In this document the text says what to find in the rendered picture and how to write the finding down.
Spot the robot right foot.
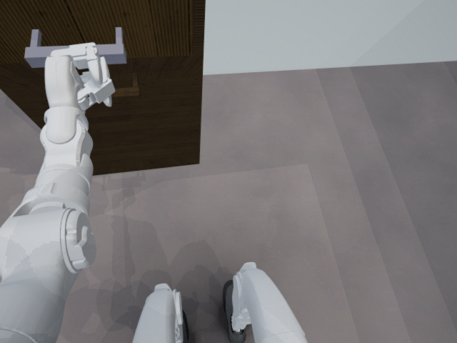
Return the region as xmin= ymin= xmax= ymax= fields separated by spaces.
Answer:
xmin=223 ymin=280 xmax=246 ymax=343

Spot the drawer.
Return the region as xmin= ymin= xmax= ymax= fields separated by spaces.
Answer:
xmin=0 ymin=0 xmax=194 ymax=64

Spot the handle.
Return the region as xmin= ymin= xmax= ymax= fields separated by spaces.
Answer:
xmin=24 ymin=27 xmax=126 ymax=68
xmin=88 ymin=87 xmax=141 ymax=104

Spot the cabinet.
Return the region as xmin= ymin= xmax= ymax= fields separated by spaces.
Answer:
xmin=0 ymin=0 xmax=206 ymax=176

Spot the robot left upper arm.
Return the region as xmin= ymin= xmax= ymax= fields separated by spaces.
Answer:
xmin=0 ymin=208 xmax=96 ymax=343

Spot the robot left thigh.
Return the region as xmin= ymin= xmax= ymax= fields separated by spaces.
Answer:
xmin=132 ymin=289 xmax=183 ymax=343

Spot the left robot forearm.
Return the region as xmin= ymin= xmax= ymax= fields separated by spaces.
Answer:
xmin=0 ymin=106 xmax=94 ymax=278

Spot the left robot hand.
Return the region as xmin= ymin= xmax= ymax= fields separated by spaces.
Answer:
xmin=45 ymin=42 xmax=115 ymax=115

